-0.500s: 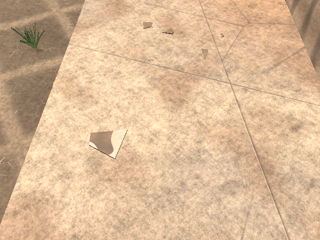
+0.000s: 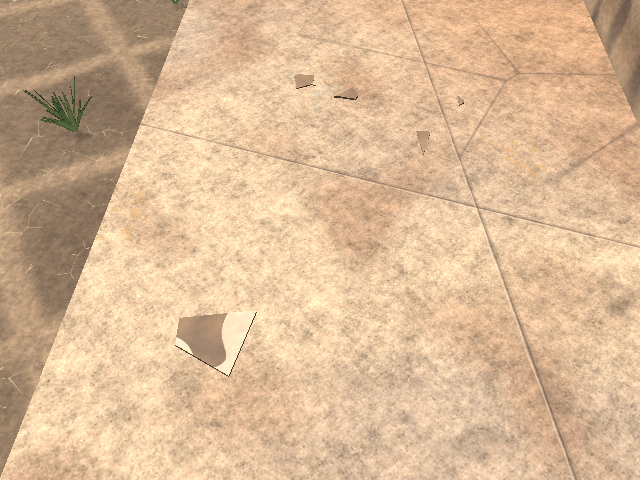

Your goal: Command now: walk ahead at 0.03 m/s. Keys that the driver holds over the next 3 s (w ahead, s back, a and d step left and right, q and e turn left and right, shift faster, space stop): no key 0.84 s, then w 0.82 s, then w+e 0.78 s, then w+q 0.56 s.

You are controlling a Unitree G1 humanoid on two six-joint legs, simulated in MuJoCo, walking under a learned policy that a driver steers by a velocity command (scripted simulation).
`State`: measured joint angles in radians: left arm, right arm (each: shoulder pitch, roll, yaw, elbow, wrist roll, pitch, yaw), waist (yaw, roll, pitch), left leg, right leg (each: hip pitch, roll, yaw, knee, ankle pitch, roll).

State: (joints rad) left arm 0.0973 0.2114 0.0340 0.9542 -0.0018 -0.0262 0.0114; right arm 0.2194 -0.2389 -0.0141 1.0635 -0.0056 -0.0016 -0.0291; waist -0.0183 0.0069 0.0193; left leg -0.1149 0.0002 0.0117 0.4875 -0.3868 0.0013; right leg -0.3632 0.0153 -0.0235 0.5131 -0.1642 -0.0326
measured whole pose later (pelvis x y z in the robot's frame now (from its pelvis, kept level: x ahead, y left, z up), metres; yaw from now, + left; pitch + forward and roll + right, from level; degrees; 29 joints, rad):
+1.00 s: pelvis +0.02 +0.00 +0.00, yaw -1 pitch -1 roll +0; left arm 0.18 0.21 0.05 1.10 -0.02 -0.02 0.02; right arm 0.43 -0.19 -0.03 1.10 0.01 -0.04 -0.04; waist -0.03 0.02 0.00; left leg -0.05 0.01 0.02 0.49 -0.43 0.03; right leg -0.37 0.01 -0.04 0.70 -0.36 -0.05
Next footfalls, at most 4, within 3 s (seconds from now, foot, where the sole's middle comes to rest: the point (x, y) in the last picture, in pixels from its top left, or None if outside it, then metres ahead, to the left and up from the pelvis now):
1.62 left None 0.49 0.12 -0.77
2.22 right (392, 353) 0.78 -0.14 -0.77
2.72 left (353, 236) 1.14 -0.07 -0.77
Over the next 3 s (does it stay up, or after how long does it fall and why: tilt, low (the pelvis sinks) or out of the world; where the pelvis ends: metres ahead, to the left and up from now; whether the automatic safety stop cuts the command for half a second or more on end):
stays up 1.09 -0.12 0.01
